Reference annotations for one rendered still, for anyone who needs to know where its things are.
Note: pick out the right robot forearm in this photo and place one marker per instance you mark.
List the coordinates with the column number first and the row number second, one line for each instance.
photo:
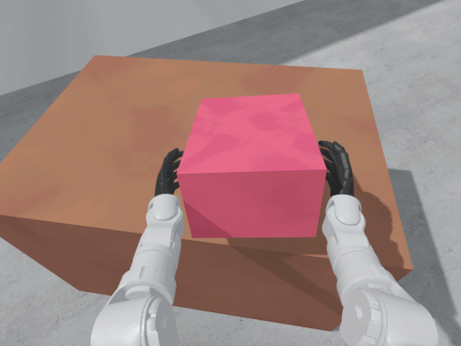
column 352, row 258

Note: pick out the robot right hand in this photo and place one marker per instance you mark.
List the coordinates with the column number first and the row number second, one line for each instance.
column 340, row 178

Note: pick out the carton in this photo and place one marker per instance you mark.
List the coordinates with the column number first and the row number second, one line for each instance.
column 252, row 168

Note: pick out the left robot forearm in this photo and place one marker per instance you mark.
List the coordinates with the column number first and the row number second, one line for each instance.
column 156, row 258

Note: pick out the right robot upper arm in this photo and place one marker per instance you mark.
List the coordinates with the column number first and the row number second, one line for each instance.
column 372, row 317

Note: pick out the robot left hand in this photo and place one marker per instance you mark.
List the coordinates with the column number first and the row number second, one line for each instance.
column 165, row 180

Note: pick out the left robot upper arm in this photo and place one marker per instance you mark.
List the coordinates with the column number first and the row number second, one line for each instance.
column 148, row 321

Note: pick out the pedestal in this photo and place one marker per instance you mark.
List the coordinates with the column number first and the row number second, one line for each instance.
column 74, row 192

